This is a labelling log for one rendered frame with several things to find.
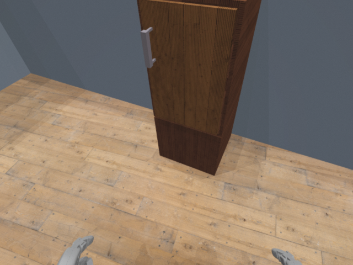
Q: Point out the cupboard door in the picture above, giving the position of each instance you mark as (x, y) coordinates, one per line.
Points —
(192, 46)

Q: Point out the robot left hand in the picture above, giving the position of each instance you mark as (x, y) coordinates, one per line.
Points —
(71, 255)

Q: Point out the handle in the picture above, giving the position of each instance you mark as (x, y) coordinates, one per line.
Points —
(147, 47)

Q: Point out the robot right hand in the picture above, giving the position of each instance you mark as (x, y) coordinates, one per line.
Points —
(285, 257)

